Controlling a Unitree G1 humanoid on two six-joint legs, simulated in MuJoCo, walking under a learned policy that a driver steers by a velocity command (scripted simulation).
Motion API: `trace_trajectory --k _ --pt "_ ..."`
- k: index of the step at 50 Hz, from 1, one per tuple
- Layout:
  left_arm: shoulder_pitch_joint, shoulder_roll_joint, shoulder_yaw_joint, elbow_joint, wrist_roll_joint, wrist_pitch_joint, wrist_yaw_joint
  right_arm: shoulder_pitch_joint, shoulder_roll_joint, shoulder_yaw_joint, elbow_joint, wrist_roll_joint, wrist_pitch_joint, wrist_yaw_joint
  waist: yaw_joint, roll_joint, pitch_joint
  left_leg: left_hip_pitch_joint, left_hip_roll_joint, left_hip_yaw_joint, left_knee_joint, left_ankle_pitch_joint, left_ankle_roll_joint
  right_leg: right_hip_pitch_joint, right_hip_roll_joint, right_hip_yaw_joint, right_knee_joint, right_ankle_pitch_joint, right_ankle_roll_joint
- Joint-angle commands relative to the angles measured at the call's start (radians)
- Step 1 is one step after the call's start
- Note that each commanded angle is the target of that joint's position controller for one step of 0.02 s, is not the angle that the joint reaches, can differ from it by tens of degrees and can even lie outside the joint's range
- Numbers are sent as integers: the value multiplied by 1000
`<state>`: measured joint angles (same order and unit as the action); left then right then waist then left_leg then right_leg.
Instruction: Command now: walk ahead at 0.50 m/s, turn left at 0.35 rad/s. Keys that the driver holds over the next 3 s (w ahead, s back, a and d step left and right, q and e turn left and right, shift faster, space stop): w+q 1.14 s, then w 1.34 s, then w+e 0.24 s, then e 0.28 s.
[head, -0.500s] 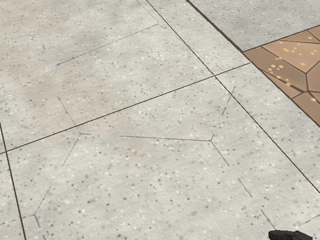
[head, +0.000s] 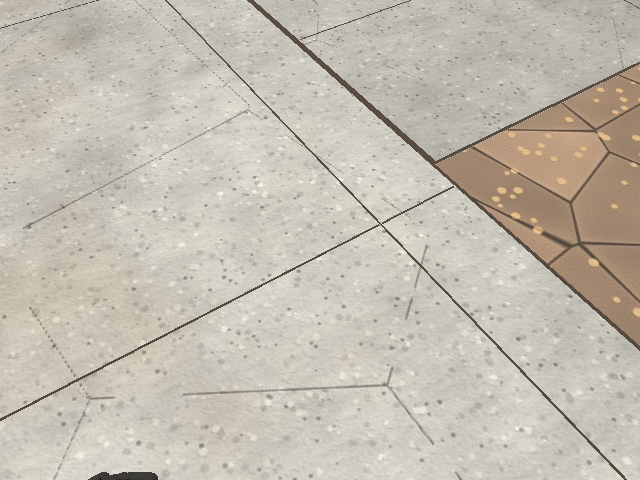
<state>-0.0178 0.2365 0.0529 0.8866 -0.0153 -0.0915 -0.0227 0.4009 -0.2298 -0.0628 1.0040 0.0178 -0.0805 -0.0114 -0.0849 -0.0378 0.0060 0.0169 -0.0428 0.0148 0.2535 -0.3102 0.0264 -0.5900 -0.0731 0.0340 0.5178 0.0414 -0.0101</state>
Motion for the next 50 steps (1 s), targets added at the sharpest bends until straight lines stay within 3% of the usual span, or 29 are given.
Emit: trace_trajectory --k 1,2,3,4,5,6,7,8,10,12,14,18,22,24,25,27,28,29,30,31,32,33,34,35,36,38,41,45,50 --pt "-21 124 30 -64 -6 -31 -7 -14 -184 -44 -40 5 6 -11 79 140 35 -39 288 -195 36 375 145 104 28 -9 -46 -85 -19" --pt "82 154 48 -36 -4 -35 -3 -32 -175 -40 -49 4 9 -11 135 138 -23 -57 250 -174 144 495 123 253 49 -30 -69 -107 -40" --pt "261 211 71 7 9 -40 5 -47 -137 -26 -69 -4 9 -9 207 109 -159 -172 186 -132 370 474 90 529 -16 21 -19 -89 -85" --pt "410 306 95 25 26 -35 14 24 -48 -3 -102 -12 0 -6 207 -87 -332 -513 49 -42 750 154 20 928 -263 342 -20 -155 -192" --pt "427 276 83 30 20 -26 11 66 -30 6 -110 9 -17 -4 189 -288 -431 -718 -4 -107 975 -293 5 1027 -376 685 -175 -310 -272" --pt "362 190 58 15 14 -24 13 5 -133 -21 -113 31 -23 -4 190 -179 -296 -803 61 -158 1075 -250 15 914 -338 589 -204 -410 -228" --pt "295 143 44 1 11 -21 16 -62 -148 -27 -131 33 -20 -6 176 -112 -182 -821 110 -125 1077 -161 26 769 -309 437 -223 -403 -186" --pt "231 117 35 -1 16 -22 14 -93 -136 -30 -137 24 -13 -10 145 -52 -103 -777 148 -113 1033 -80 26 618 -269 334 -265 -348 -166" --pt "169 88 28 5 29 -25 12 -74 -99 -38 -141 16 14 -9 89 -88 -35 -678 197 -120 960 2 27 449 -218 182 -333 -267 -147" --pt "171 102 36 17 28 -31 17 -81 -69 -36 -158 18 36 -6 73 -68 -8 -674 208 -111 926 44 21 405 -213 89 -376 -182 -160" --pt "188 125 45 27 31 -34 26 -122 -73 -39 -184 10 46 -6 72 -33 10 -722 210 -121 865 121 10 415 -214 18 -392 -99 -170" --pt "215 154 53 31 31 -25 41 -221 -66 -32 -222 5 40 16 94 -14 33 -729 194 -84 646 308 0 458 -187 -121 -400 -20 -150" --pt "282 186 62 37 16 -8 48 -370 -52 -16 -282 2 38 44 149 5 80 -729 173 -5 477 337 13 548 -208 -195 -389 -8 -139" --pt "309 201 68 42 5 6 47 -411 -59 -14 -312 5 40 57 157 -2 94 -738 161 18 430 278 30 623 -230 -215 -353 39 -127" --pt "312 210 71 42 0 14 46 -417 -68 -16 -325 5 41 63 150 -11 91 -724 147 36 413 234 43 655 -239 -228 -321 109 -119" --pt "293 240 79 31 -8 27 48 -371 -104 -33 -335 5 45 68 103 -46 38 -605 82 93 402 129 80 688 -242 -259 -189 441 -98" --pt "281 252 82 27 -12 37 50 -281 -136 -51 -320 8 46 68 48 -57 -17 -483 36 121 387 96 106 684 -231 -276 -49 592 -85" --pt "266 249 78 20 -15 43 51 -120 -189 -83 -278 12 46 61 -41 -36 -99 -251 -16 131 315 160 142 610 -193 -303 164 602 -54" --pt "280 208 62 -1 10 36 52 36 -287 -122 -241 12 55 37 -93 83 -192 58 97 -84 288 155 201 351 -150 -307 486 283 -1" --pt "351 51 17 -62 40 3 38 -14 -385 -127 -251 14 45 35 48 317 -260 330 330 -666 164 1 378 -85 66 -178 809 -617 55" --pt "241 134 27 -84 -9 -42 25 34 -306 -101 -279 -1 31 42 -29 199 -355 378 385 -844 30 -66 399 -199 77 35 905 -640 34" --pt "161 166 36 -108 -41 -62 18 5 -246 -84 -267 -9 17 44 -34 155 -223 309 360 -695 27 32 348 -287 33 36 888 -544 6" --pt "160 157 32 -98 -24 -71 23 -57 -209 -72 -278 -1 10 42 7 83 -156 166 314 -561 40 123 310 -244 -14 40 804 -456 -11" --pt "170 165 41 -83 3 -68 30 -138 -176 -62 -297 -4 9 40 52 56 -109 15 274 -460 34 217 282 -158 -46 43 714 -404 -8" --pt "193 176 49 -77 9 -53 29 -184 -150 -51 -317 -14 8 36 88 65 -90 -82 246 -404 12 285 269 -84 -67 51 663 -371 -4" --pt "199 156 50 -88 18 -25 28 -186 -165 -52 -323 -13 4 27 110 65 -74 -174 230 -366 -21 361 277 -34 -63 38 578 -341 23" --pt "100 123 40 -129 32 -11 32 -138 -203 -62 -313 -4 1 5 90 63 -31 -232 192 -295 -41 395 263 -52 -32 19 382 -185 62" --pt "-35 95 23 -173 21 -19 17 -85 -203 -63 -299 1 10 -5 35 112 1 -275 135 -251 -26 273 202 32 36 4 92 54 62" --pt "-89 142 32 -216 7 -38 -3 -24 -192 -62 -278 7 23 -9 19 138 3 -160 184 -370 86 221 181 66 64 36 -30 -4 33"
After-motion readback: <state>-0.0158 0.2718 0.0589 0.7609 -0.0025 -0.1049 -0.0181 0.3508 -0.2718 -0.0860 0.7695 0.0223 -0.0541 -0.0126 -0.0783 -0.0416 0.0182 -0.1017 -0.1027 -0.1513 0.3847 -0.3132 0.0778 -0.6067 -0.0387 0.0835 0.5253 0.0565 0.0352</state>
